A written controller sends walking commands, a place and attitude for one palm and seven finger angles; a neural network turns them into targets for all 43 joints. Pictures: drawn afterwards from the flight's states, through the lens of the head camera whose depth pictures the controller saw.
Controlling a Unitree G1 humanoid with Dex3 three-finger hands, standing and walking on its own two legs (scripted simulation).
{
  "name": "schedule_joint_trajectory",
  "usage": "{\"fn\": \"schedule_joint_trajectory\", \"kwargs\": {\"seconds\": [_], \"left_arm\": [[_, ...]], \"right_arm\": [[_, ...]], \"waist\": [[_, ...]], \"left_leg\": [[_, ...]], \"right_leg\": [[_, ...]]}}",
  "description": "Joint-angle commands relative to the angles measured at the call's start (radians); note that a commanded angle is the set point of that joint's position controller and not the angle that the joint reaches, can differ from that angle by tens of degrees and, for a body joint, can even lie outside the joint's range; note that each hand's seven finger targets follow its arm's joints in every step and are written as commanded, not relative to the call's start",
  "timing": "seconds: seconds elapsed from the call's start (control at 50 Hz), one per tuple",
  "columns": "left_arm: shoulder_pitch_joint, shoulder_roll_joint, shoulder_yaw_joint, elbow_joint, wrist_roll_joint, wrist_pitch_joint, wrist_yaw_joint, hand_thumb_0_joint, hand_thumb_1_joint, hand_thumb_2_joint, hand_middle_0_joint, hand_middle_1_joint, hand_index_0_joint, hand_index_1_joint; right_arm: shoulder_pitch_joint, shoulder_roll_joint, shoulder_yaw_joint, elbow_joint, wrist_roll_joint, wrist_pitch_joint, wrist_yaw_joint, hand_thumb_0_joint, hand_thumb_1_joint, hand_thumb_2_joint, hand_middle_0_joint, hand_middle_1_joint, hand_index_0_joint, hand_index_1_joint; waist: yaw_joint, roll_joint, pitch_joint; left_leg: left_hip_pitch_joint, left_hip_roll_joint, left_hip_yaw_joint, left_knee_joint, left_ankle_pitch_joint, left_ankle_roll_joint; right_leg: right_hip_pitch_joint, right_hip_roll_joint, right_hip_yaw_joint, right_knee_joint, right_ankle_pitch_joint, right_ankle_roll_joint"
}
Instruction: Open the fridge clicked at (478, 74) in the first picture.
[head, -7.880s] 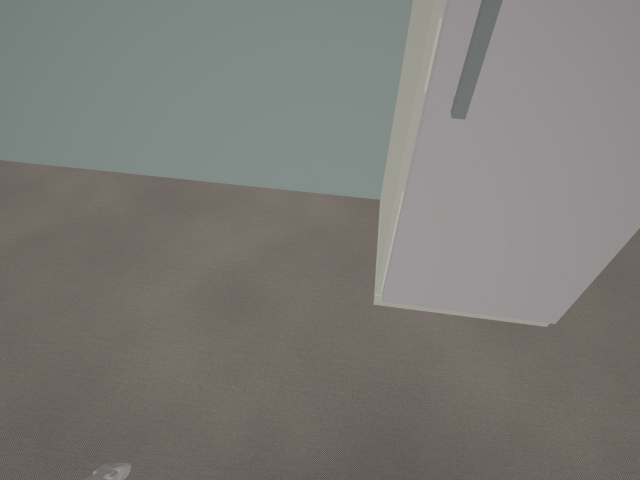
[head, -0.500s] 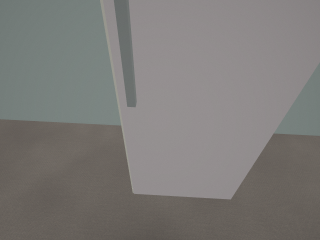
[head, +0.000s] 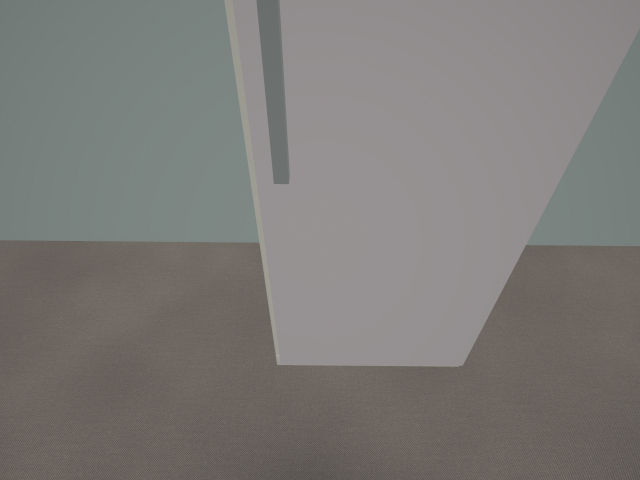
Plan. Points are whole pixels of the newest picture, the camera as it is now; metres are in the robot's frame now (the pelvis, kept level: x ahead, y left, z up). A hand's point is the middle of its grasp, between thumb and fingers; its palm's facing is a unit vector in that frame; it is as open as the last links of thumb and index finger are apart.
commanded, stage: come to a stop and stand still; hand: left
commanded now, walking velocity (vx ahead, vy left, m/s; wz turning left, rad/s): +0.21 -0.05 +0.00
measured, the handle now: (276, 84) +0.61 +0.09 +0.24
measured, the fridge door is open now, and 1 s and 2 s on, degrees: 0 0 0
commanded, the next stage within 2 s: look again from close up in 1.02 s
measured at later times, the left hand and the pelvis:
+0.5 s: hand out of the picture +0.02 +0.21 -0.17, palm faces +0.02 -0.99 -0.16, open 7.3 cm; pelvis -0.01 +0.04 +0.01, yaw +0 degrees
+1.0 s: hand out of the picture +0.10 +0.17 -0.17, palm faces +0.04 -0.98 -0.20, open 7.2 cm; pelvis +0.02 +0.00 +0.00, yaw +0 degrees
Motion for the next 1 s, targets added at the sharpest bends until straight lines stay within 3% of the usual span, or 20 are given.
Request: {"fn": "schedule_joint_trajectory", "kwargs": {"seconds": [0.0, 0.1, 0.16, 0.18, 0.2, 0.22, 0.24, 0.3, 0.38, 0.48, 0.56, 0.62, 0.64, 0.66, 0.68, 0.72, 0.74, 0.76, 0.84, 0.98], "left_arm": [[-0.171, 0.097, 0.016, -0.106, 0.006, -0.056, 0.021, 0.0, 0.9, 0.9, -0.2, -0.3, -0.2, -0.3], [0.011, 0.138, 0.027, -0.046, 0.018, -0.074, -0.003, 0.0, 0.9, 0.9, -0.2, -0.3, -0.2, -0.3], [0.055, 0.139, 0.031, -0.02, 0.014, -0.06, -0.016, 0.0, 0.9, 0.9, -0.2, -0.3, -0.2, -0.3], [0.063, 0.102, 0.022, -0.02, 0.009, -0.057, -0.023, 0.0, 0.9, 0.9, -0.2, -0.3, -0.2, -0.3], [0.062, 0.058, 0.014, -0.04, 0.006, -0.058, -0.033, 0.0, 0.9, 0.9, -0.2, -0.3, -0.2, -0.3], [0.003, 0.064, 0.014, -0.069, 0.011, -0.058, -0.036, 0.0, 0.9, 0.9, -0.2, -0.3, -0.2, -0.3], [-0.053, 0.075, 0.014, -0.068, 0.024, -0.044, -0.032, 0.0, 0.9, 0.9, -0.2, -0.3, -0.2, -0.3], [-0.054, 0.055, 0.012, -0.054, 0.018, -0.048, -0.049, 0.0, 0.9, 0.9, -0.2, -0.3, -0.2, -0.3], [-0.071, 0.042, 0.012, -0.046, 0.013, -0.04, -0.056, 0.0, 0.9, 0.9, -0.2, -0.3, -0.2, -0.3], [-0.168, 0.05, 0.011, -0.079, 0.009, -0.032, -0.055, 0.0, 0.9, 0.9, -0.2, -0.3, -0.2, -0.3], [-0.221, 0.027, 0.0, -0.086, 0.0, -0.041, -0.051, 0.0, 0.9, 0.9, -0.2, -0.3, -0.2, -0.3], [-0.152, 0.046, 0.006, -0.06, -0.005, -0.059, -0.043, 0.0, 0.9, 0.9, -0.2, -0.3, -0.2, -0.3], [-0.117, 0.071, 0.008, -0.042, -0.006, -0.07, -0.035, 0.0, 0.9, 0.9, -0.2, -0.3, -0.2, -0.3], [-0.073, 0.105, 0.009, -0.022, -0.007, -0.078, -0.025, 0.0, 0.9, 0.9, -0.2, -0.3, -0.2, -0.3], [-0.061, 0.139, 0.009, -0.007, -0.008, -0.08, -0.022, 0.0, 0.9, 0.9, -0.2, -0.3, -0.2, -0.3], [-0.118, 0.144, 0.001, -0.018, -0.004, -0.07, -0.02, 0.0, 0.9, 0.9, -0.2, -0.3, -0.2, -0.3], [-0.133, 0.119, 0.001, -0.015, -0.009, -0.083, -0.018, 0.0, 0.9, 0.9, -0.2, -0.3, -0.2, -0.3], [-0.152, 0.099, 0.0, -0.021, -0.012, -0.086, -0.015, 0.0, 0.9, 0.9, -0.2, -0.3, -0.2, -0.3], [-0.159, 0.129, 0.014, -0.049, -0.01, -0.071, -0.006, 0.0, 0.9, 0.9, -0.2, -0.3, -0.2, -0.3], [-0.167, 0.17, 0.031, -0.079, 0.0, -0.053, -0.002, 0.0, 0.9, 0.9, -0.2, -0.3, -0.2, -0.3]], "right_arm": [[0.118, -0.06, -0.029, -0.033, 0.006, -0.004, 0.015, 0.0, -0.9, -0.9, 0.2, 0.3, 0.2, 0.3], [0.024, -0.056, -0.018, -0.074, 0.005, -0.046, 0.028, 0.0, -0.9, -0.9, 0.2, 0.3, 0.2, 0.3], [0.117, -0.03, 0.002, -0.032, -0.001, -0.077, 0.015, 0.0, -0.9, -0.9, 0.2, 0.3, 0.2, 0.3], [0.178, -0.065, 0.001, -0.007, -0.002, -0.085, 0.004, 0.0, -0.9, -0.9, 0.2, 0.3, 0.2, 0.3], [0.235, -0.14, -0.017, -0.002, -0.002, -0.084, -0.004, 0.0, -0.9, -0.9, 0.2, 0.3, 0.2, 0.3], [0.252, -0.171, -0.021, -0.011, -0.005, -0.075, -0.013, 0.0, -0.9, -0.9, 0.2, 0.3, 0.2, 0.3], [0.222, -0.144, -0.008, -0.003, -0.008, -0.073, -0.015, 0.0, -0.9, -0.9, 0.2, 0.3, 0.2, 0.3], [0.123, -0.091, 0.011, -0.028, -0.002, -0.095, -0.018, 0.0, -0.9, -0.9, 0.2, 0.3, 0.2, 0.3], [0.158, -0.064, 0.023, -0.008, 0.001, -0.113, -0.024, 0.0, -0.9, -0.9, 0.2, 0.3, 0.2, 0.3], [0.186, -0.049, 0.027, 0.01, -0.005, -0.106, -0.028, 0.0, -0.9, -0.9, 0.2, 0.3, 0.2, 0.3], [0.159, -0.055, 0.021, 0.015, -0.011, -0.093, -0.023, 0.0, -0.9, -0.9, 0.2, 0.3, 0.2, 0.3], [0.136, -0.057, 0.017, 0.018, -0.004, -0.082, -0.018, 0.0, -0.9, -0.9, 0.2, 0.3, 0.2, 0.3], [0.141, -0.032, 0.021, 0.02, 0.003, -0.083, -0.014, 0.0, -0.9, -0.9, 0.2, 0.3, 0.2, 0.3], [0.138, 0.008, 0.03, 0.015, 0.011, -0.085, -0.008, 0.0, -0.9, -0.9, 0.2, 0.3, 0.2, 0.3], [0.146, 0.025, 0.034, 0.012, 0.013, -0.08, -0.006, 0.0, -0.9, -0.9, 0.2, 0.3, 0.2, 0.3], [0.149, 0.046, 0.033, 0.026, 0.01, -0.071, 0.0, 0.0, -0.9, -0.9, 0.2, 0.3, 0.2, 0.3], [0.143, 0.043, 0.034, 0.041, 0.01, -0.066, -0.002, 0.0, -0.9, -0.9, 0.2, 0.3, 0.2, 0.3], [0.145, 0.019, 0.027, 0.045, 0.012, -0.066, -0.004, 0.0, -0.9, -0.9, 0.2, 0.3, 0.2, 0.3], [0.091, -0.021, 0.015, 0.025, 0.016, -0.062, -0.01, 0.0, -0.9, -0.9, 0.2, 0.3, 0.2, 0.3], [0.047, -0.06, -0.007, -0.041, 0.013, -0.039, -0.01, 0.0, -0.9, -0.9, 0.2, 0.3, 0.2, 0.3]], "waist": [[-0.082, -0.22, 0.177], [0.017, -0.127, 0.23], [0.006, -0.053, 0.144], [-0.006, 0.088, 0.121], [-0.024, 0.256, 0.099], [-0.039, 0.224, 0.137], [-0.031, 0.193, 0.184], [0.024, 0.006, 0.225], [0.015, 0.042, 0.173], [-0.007, 0.063, 0.157], [-0.02, 0.076, 0.114], [0.022, 0.029, 0.046], [0.031, -0.034, 0.017], [0.04, -0.138, -0.005], [0.026, -0.206, -0.004], [-0.002, -0.066, 0.086], [-0.003, -0.182, 0.055], [-0.006, -0.204, 0.052], [0.02, -0.017, 0.042], [0.016, -0.124, -0.031]], "left_leg": [[0.065, 0.066, -0.13, 0.474, -0.132, -0.023], [-0.075, 0.094, -0.047, 0.284, -0.247, 0.0], [0.198, 0.07, -0.02, -0.075, -0.183, 0.018], [0.289, 0.148, -0.127, -0.152, -0.219, 0.042], [0.341, 0.335, -0.389, -0.217, -0.331, 0.114], [0.28, 0.424, -0.536, -0.288, -0.398, 0.185], [0.155, 0.42, -0.558, -0.341, -0.476, 0.166], [0.048, 0.365, -0.444, -0.352, -0.366, 0.16], [0.133, 0.312, -0.293, -0.326, -0.175, 0.125], [0.17, 0.327, -0.267, -0.286, -0.007, 0.147], [0.149, 0.311, -0.222, -0.203, 0.178, 0.157], [0.112, 0.261, -0.187, -0.084, 0.132, 0.105], [0.049, 0.218, -0.157, -0.035, 0.039, 0.066], [-0.067, 0.156, -0.098, 0.016, -0.148, 0.025], [-0.086, 0.099, -0.045, 0.05, -0.281, 0.002], [0.034, 0.089, -0.067, 0.016, -0.192, 0.004], [0.081, 0.108, -0.069, 0.008, -0.104, -0.005], [0.101, 0.121, -0.081, -0.004, -0.035, -0.007], [0.123, 0.153, -0.095, -0.015, 0.169, -0.011], [0.148, 0.139, -0.072, 0.063, 0.114, -0.016]], "right_leg": [[-0.406, -0.283, 0.267, -0.32, -0.181, -0.144], [-0.181, -0.263, 0.274, -0.249, -0.224, -0.138], [-0.251, -0.172, 0.206, -0.024, -0.29, -0.079], [-0.323, -0.096, 0.141, 0.137, -0.259, -0.041], [-0.461, -0.016, 0.014, 0.349, -0.244, 0.006], [-0.533, -0.014, 0.02, 0.502, -0.259, 0.012], [-0.517, -0.05, 0.086, 0.604, -0.202, -0.001], [-0.516, -0.078, 0.097, 0.695, -0.037, 0.019], [-0.534, -0.087, 0.075, 0.667, 0.067, 0.041], [-0.526, -0.108, 0.06, 0.517, 0.055, 0.06], [-0.347, -0.077, 0.008, 0.291, -0.012, 0.062], [-0.121, -0.056, 0.0, 0.024, 0.095, 0.067], [0.006, -0.101, 0.07, -0.023, 0.171, 0.057], [0.126, -0.217, 0.213, -0.017, 0.294, 0.015], [0.108, -0.308, 0.278, -0.029, 0.334, -0.043], [-0.08, -0.296, 0.211, -0.014, 0.335, -0.054], [-0.093, -0.227, 0.199, -0.014, 0.374, -0.037], [-0.089, -0.211, 0.17, -0.002, 0.424, -0.027], [-0.066, -0.205, 0.153, 0.075, 0.551, -0.007], [-0.07, -0.252, 0.184, 0.088, 0.588, -0.035]]}}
